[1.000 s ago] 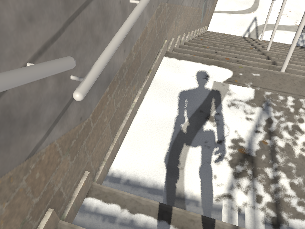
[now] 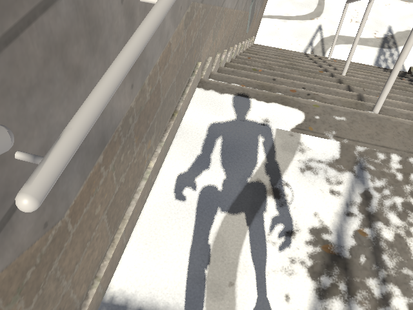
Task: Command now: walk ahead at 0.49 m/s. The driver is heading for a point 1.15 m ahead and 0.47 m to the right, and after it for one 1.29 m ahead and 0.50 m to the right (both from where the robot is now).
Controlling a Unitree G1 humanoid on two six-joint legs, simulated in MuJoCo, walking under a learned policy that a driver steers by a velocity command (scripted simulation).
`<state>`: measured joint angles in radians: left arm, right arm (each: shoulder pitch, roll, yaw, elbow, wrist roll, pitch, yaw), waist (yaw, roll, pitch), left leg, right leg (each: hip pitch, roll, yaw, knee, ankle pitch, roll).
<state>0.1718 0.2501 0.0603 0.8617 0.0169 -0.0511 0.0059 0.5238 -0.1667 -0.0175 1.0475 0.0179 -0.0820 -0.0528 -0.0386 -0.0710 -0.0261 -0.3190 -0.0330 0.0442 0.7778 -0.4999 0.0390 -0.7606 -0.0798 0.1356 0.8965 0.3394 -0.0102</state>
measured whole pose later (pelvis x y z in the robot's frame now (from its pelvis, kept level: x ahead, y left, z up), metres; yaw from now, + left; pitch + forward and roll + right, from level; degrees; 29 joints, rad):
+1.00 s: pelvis +0.57 -0.05 -0.30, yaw -8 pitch +1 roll +0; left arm 0.20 0.25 0.07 0.76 -0.01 0.01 0.05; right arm 0.41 -0.23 -0.03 0.99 -0.04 -0.06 -0.05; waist 0.00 -0.08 0.04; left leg -0.26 0.06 0.12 0.56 -0.32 0.00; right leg -0.86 0.01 0.13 1.40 -0.17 0.05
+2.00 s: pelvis +1.08 -0.35 -0.29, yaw -44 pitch +1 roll +1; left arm 0.19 0.31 0.10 0.65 -0.04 0.01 0.05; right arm 0.17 -0.26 -0.06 0.80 -0.02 -0.06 -0.02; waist -0.03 -0.03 0.10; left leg -0.26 0.00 0.10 0.38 -0.15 0.04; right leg -0.58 -0.02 0.08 1.11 -0.39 0.05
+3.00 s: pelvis +1.12 -0.44 -0.29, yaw -47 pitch -2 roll +1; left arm 0.15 0.23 0.06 0.94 -0.01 0.03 0.03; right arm 0.24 -0.22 0.00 1.00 -0.01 -0.02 -0.03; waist -0.01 -0.01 0.04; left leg -0.12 0.02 0.01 0.43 -0.28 -0.02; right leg -0.24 0.01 0.01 0.46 -0.20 -0.02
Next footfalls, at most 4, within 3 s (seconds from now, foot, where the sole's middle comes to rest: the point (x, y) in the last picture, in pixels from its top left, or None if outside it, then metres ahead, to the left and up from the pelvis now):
0.22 right None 0.23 -0.17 -0.91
0.78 left None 0.61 0.06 -1.07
1.30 right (263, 256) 0.84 -0.30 -1.07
1.76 left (256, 188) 1.21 -0.32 -1.07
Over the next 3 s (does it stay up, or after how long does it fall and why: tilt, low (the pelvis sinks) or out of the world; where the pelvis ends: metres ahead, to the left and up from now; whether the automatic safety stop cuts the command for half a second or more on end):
stays up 1.12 -0.44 -0.29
